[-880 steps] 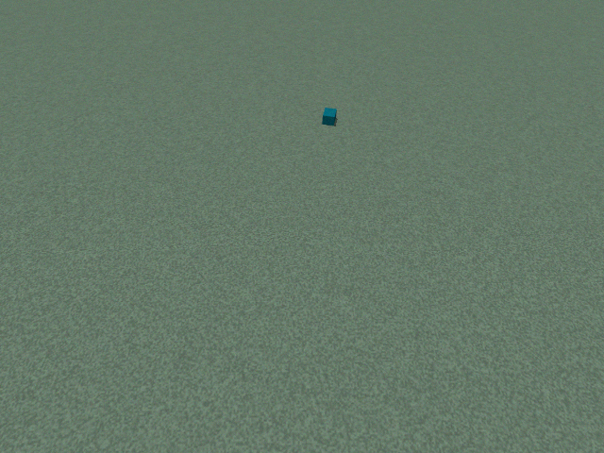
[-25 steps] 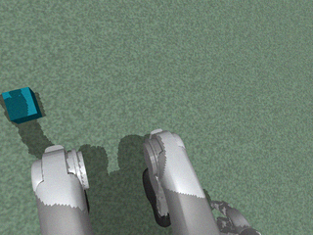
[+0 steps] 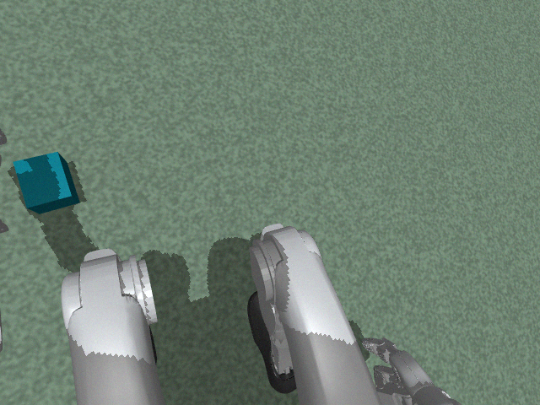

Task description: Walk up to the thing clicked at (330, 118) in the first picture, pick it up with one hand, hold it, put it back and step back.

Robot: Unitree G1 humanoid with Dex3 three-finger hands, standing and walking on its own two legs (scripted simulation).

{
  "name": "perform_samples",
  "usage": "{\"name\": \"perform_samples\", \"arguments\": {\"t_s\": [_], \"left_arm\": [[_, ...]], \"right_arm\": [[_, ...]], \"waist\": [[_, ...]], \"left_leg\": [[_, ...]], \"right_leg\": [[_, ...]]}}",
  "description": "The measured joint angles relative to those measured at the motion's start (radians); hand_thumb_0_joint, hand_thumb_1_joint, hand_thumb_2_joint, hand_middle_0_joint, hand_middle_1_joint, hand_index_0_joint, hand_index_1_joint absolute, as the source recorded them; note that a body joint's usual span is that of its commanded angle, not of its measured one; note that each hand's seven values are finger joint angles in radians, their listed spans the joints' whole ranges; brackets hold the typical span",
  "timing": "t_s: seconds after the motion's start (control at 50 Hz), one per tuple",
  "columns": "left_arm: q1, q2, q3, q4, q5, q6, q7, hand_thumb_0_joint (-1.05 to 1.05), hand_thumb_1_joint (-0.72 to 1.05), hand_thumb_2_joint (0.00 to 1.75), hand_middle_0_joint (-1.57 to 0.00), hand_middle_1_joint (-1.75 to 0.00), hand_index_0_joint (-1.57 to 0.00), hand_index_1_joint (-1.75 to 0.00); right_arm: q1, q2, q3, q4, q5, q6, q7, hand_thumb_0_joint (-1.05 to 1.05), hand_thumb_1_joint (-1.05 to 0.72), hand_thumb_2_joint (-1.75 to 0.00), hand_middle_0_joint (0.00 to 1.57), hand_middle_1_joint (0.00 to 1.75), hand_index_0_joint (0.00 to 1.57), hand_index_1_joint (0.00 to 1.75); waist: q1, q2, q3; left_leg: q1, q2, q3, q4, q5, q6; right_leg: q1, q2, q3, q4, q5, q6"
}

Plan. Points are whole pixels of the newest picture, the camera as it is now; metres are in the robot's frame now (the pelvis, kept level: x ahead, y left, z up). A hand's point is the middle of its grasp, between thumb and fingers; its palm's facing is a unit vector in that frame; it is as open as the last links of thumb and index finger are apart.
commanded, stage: rise first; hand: left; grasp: from above
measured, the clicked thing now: (48, 183) +0.47 +0.29 -0.30
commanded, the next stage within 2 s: approach in 0.04 s
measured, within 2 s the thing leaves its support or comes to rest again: neither
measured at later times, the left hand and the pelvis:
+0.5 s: hand (34, 163) +0.47 +0.28 -0.19, palm faces -0.38 -0.11 -0.92, open 13.9 cm; pelvis +0.00 +0.00 -0.01, yaw -1 degrees
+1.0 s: hand (17, 183) +0.44 +0.30 -0.19, palm faces -0.47 -0.12 -0.87, open 13.7 cm; pelvis +0.00 +0.00 -0.01, yaw -1 degrees
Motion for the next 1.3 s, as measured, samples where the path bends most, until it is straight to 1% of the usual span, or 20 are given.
{"name": "perform_samples", "arguments": {"t_s": [0.18,0.24,0.3,0.34,0.4,0.44,0.52,0.56,0.6,0.66,0.7,0.76,0.82,0.88,0.96,1.02,1.08,1.14,1.2,1.3], "left_arm": [[0.000,0.005,0.005,0.000,0.000,0.001,0.007,0.00,-0.51,0.99,-0.11,-1.03,-0.12,-1.02],[-0.014,0.007,-0.013,0.020,0.000,0.004,0.009,0.00,-0.52,0.99,-0.10,-1.04,-0.11,-1.02],[-0.043,0.008,-0.051,0.048,-0.002,0.007,0.013,0.00,-0.52,0.99,-0.09,-1.04,-0.11,-1.03],[-0.070,0.005,-0.077,0.069,-0.001,0.008,0.019,0.00,-0.52,0.99,-0.09,-1.05,-0.11,-1.03],[-0.112,-0.005,-0.093,0.098,0.009,0.015,0.040,0.00,-0.51,0.98,-0.09,-1.06,-0.11,-1.03],[-0.135,-0.011,-0.089,0.117,0.017,0.026,0.058,0.00,-0.51,0.98,-0.09,-1.06,-0.11,-1.03],[-0.156,-0.020,-0.044,0.135,0.030,0.061,0.087,0.00,-0.50,0.98,-0.08,-1.07,-0.12,-1.03],[-0.152,-0.022,-0.028,0.131,0.029,0.081,0.092,0.00,-0.50,0.98,-0.09,-1.07,-0.12,-1.04],[-0.136,-0.025,-0.009,0.113,0.018,0.100,0.090,0.00,-0.49,0.98,-0.09,-1.07,-0.12,-1.04],[-0.106,-0.029,0.010,0.076,-0.008,0.122,0.076,0.00,-0.49,0.98,-0.09,-1.08,-0.13,-1.05],[-0.091,-0.029,0.007,0.059,-0.030,0.132,0.058,0.00,-0.48,0.97,-0.09,-1.09,-0.13,-1.05],[-0.074,-0.025,-0.009,0.044,-0.061,0.133,0.021,0.00,-0.49,0.97,-0.09,-1.09,-0.13,-1.05],[-0.056,-0.019,-0.024,0.018,-0.079,0.116,-0.018,0.00,-0.49,0.97,-0.09,-1.10,-0.13,-1.05],[-0.050,-0.022,-0.056,0.010,-0.087,0.092,-0.039,0.00,-0.50,0.98,-0.09,-1.09,-0.13,-1.06],[-0.052,-0.016,-0.075,0.029,-0.064,0.041,-0.039,0.00,-0.51,1.01,-0.09,-1.09,-0.12,-1.06],[-0.059,-0.012,-0.068,0.050,-0.034,0.011,-0.010,0.00,-0.51,1.03,-0.10,-1.09,-0.13,-1.07],[-0.069,-0.005,-0.055,0.086,0.000,-0.005,0.036,0.00,-0.50,1.05,-0.11,-1.10,-0.13,-1.08],[-0.087,0.008,-0.040,0.141,0.026,-0.004,0.086,0.00,-0.49,1.06,-0.11,-1.09,-0.13,-1.08],[-0.104,0.025,-0.029,0.189,0.042,0.007,0.126,0.00,-0.49,1.06,-0.10,-1.08,-0.12,-1.07],[-0.119,0.048,-0.018,0.234,0.043,0.025,0.171,0.00,-0.47,1.05,-0.10,-1.09,-0.12,-1.07]], "right_arm": [[0.009,-0.001,0.002,0.003,-0.004,-0.003,0.001,0.00,-0.91,-0.89,0.20,0.30,0.20,0.30],[0.012,-0.001,0.008,0.005,-0.006,-0.004,0.001,0.00,-0.91,-0.89,0.20,0.30,0.20,0.30],[0.014,0.000,0.014,0.008,-0.010,-0.012,0.000,0.00,-0.91,-0.89,0.20,0.30,0.20,0.30],[0.014,0.000,0.020,0.009,-0.013,-0.019,-0.001,0.00,-0.91,-0.89,0.20,0.30,0.20,0.30],[0.015,0.000,0.030,0.008,-0.020,-0.029,0.000,0.00,-0.91,-0.89,0.20,0.30,0.20,0.30],[0.017,-0.001,0.037,0.002,-0.025,-0.035,0.003,0.00,-0.91,-0.89,0.20,0.30,0.20,0.30],[0.028,-0.007,0.049,-0.012,-0.029,-0.043,0.011,0.00,-0.91,-0.89,0.20,0.30,0.20,0.30],[0.037,-0.010,0.052,-0.017,-0.028,-0.042,0.016,0.00,-0.91,-0.89,0.20,0.30,0.20,0.30],[0.044,-0.012,0.055,-0.019,-0.024,-0.038,0.022,0.00,-0.91,-0.89,0.20,0.30,0.20,0.30],[0.051,-0.011,0.054,-0.018,-0.016,-0.026,0.030,0.00,-0.91,-0.89,0.20,0.30,0.20,0.30],[0.055,-0.008,0.052,-0.015,-0.010,-0.020,0.034,0.00,-0.91,-0.89,0.20,0.30,0.20,0.30],[0.057,-0.003,0.044,-0.013,-0.004,-0.019,0.037,0.00,-0.91,-0.89,0.20,0.30,0.20,0.30],[0.055,0.000,0.036,-0.014,0.000,-0.021,0.039,0.00,-0.91,-0.89,0.20,0.30,0.20,0.30],[0.052,0.000,0.033,-0.014,0.003,-0.023,0.040,0.00,-0.91,-0.89,0.20,0.30,0.20,0.30],[0.037,-0.006,0.039,-0.020,0.002,-0.026,0.034,0.00,-0.91,-0.89,0.20,0.30,0.20,0.30],[0.023,-0.012,0.043,-0.026,-0.007,-0.032,0.030,0.00,-0.91,-0.89,0.20,0.30,0.20,0.30],[0.011,-0.018,0.049,-0.030,-0.018,-0.039,0.028,0.00,-0.91,-0.89,0.20,0.30,0.20,0.30],[-0.001,-0.023,0.057,-0.032,-0.033,-0.047,0.029,0.00,-0.91,-0.89,0.20,0.30,0.20,0.30],[-0.009,-0.026,0.066,-0.032,-0.047,-0.059,0.030,0.00,-0.91,-0.89,0.20,0.30,0.20,0.30],[-0.009,-0.029,0.088,-0.023,-0.065,-0.081,0.040,0.00,-0.91,-0.89,0.20,0.30,0.20,0.30]], "waist": [[-0.004,-0.003,0.009],[-0.007,-0.004,0.006],[-0.014,-0.008,0.008],[-0.021,-0.011,0.010],[-0.039,-0.015,0.017],[-0.055,-0.015,0.022],[-0.086,-0.007,0.028],[-0.096,-0.001,0.029],[-0.100,0.006,0.031],[-0.096,0.014,0.034],[-0.089,0.018,0.032],[-0.073,0.025,0.031],[-0.054,0.028,0.036],[-0.036,0.024,0.036],[-0.028,0.010,0.040],[-0.032,-0.006,0.046],[-0.043,-0.022,0.048],[-0.060,-0.035,0.050],[-0.078,-0.046,0.063],[-0.102,-0.057,0.087]], "left_leg": [[-0.005,-0.001,-0.001,0.006,0.004,0.000],[-0.010,-0.002,0.000,0.008,0.005,0.001],[-0.015,-0.002,-0.001,0.011,0.008,0.001],[-0.019,-0.003,-0.002,0.014,0.009,0.001],[-0.023,-0.003,-0.008,0.019,0.010,-0.003],[-0.026,-0.003,-0.012,0.022,0.009,-0.004],[-0.033,0.001,-0.018,0.027,0.005,-0.005],[-0.034,0.006,-0.018,0.029,0.000,-0.004],[-0.033,0.011,-0.017,0.030,-0.006,-0.003],[-0.025,0.018,-0.013,0.029,-0.013,0.001],[-0.022,0.020,-0.009,0.027,-0.015,0.003],[-0.021,0.018,-0.005,0.025,-0.014,0.005],[-0.016,0.014,-0.004,0.023,-0.012,0.003],[-0.013,0.009,-0.003,0.020,-0.011,0.001],[-0.008,0.004,-0.010,0.024,-0.011,-0.001],[-0.006,0.001,-0.018,0.031,-0.010,-0.007],[-0.009,-0.001,-0.025,0.040,-0.009,-0.009],[-0.017,-0.001,-0.031,0.049,-0.007,-0.008],[-0.024,-0.001,-0.035,0.059,-0.003,-0.007],[-0.032,0.002,-0.042,0.074,-0.004,-0.006]], "right_leg": [[-0.003,0.000,0.000,0.005,0.003,0.001],[-0.008,0.000,0.000,0.008,0.004,0.001],[-0.013,0.000,0.000,0.010,0.007,0.001],[-0.017,0.001,-0.001,0.012,0.009,0.002],[-0.021,0.002,-0.005,0.015,0.011,0.000],[-0.024,0.004,-0.009,0.015,0.012,0.000],[-0.033,0.009,-0.013,0.016,0.014,-0.002],[-0.038,0.012,-0.013,0.017,0.014,-0.001],[-0.041,0.016,-0.012,0.017,0.013,0.003],[-0.039,0.021,-0.008,0.018,0.011,0.006],[-0.039,0.021,-0.004,0.019,0.010,0.006],[-0.038,0.019,-0.002,0.019,0.009,0.004],[-0.031,0.015,-0.001,0.019,0.006,0.003],[-0.024,0.010,-0.001,0.018,0.002,0.002],[-0.014,0.007,-0.008,0.019,0.000,0.001],[-0.008,0.006,-0.013,0.022,0.000,-0.001],[-0.010,0.007,-0.019,0.027,0.002,-0.001],[-0.016,0.010,-0.023,0.032,0.007,0.001],[-0.022,0.013,-0.026,0.037,0.012,0.002],[-0.029,0.019,-0.030,0.045,0.017,0.006]]}}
